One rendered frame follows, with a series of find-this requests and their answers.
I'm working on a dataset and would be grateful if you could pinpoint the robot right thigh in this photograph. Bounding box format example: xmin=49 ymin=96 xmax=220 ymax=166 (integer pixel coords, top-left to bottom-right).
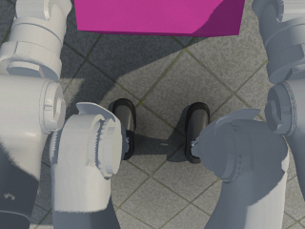
xmin=204 ymin=119 xmax=288 ymax=229

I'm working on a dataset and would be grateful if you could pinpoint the left robot forearm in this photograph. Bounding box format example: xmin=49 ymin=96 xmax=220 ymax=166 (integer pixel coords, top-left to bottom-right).
xmin=0 ymin=0 xmax=72 ymax=82

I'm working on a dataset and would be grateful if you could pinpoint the robot left foot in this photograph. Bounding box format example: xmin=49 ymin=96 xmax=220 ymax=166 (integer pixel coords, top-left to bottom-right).
xmin=112 ymin=98 xmax=136 ymax=160

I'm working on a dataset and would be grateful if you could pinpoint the right robot forearm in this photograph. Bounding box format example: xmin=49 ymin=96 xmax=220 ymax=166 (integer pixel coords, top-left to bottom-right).
xmin=252 ymin=0 xmax=305 ymax=85

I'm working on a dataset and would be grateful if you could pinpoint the robot left upper arm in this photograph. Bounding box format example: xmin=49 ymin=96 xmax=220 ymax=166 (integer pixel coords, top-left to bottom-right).
xmin=0 ymin=73 xmax=67 ymax=229

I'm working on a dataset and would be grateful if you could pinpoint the robot right upper arm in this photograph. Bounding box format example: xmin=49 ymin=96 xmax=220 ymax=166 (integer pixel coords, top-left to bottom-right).
xmin=264 ymin=78 xmax=305 ymax=201

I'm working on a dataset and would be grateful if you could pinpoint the carton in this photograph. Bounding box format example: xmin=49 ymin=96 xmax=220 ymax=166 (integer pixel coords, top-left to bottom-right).
xmin=74 ymin=0 xmax=245 ymax=37

